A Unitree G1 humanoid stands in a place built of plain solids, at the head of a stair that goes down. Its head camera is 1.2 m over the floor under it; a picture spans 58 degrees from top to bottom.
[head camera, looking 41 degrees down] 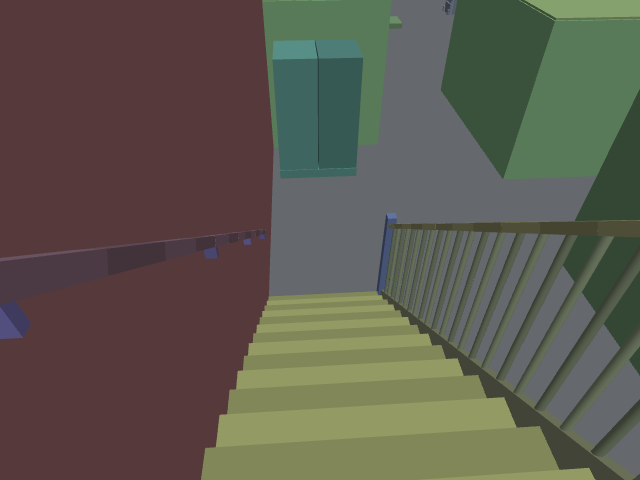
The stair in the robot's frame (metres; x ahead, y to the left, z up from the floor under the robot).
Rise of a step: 0.17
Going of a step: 0.21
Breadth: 1.20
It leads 4 degrees to the left of straight ahead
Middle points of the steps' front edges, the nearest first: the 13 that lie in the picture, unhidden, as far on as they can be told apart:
0.70 -0.20 -0.34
0.91 -0.18 -0.51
1.12 -0.17 -0.68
1.33 -0.16 -0.84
1.53 -0.14 -1.01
1.74 -0.13 -1.18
1.95 -0.12 -1.35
2.16 -0.10 -1.52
2.37 -0.09 -1.69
2.58 -0.08 -1.86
2.78 -0.06 -2.03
2.99 -0.05 -2.20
3.20 -0.04 -2.37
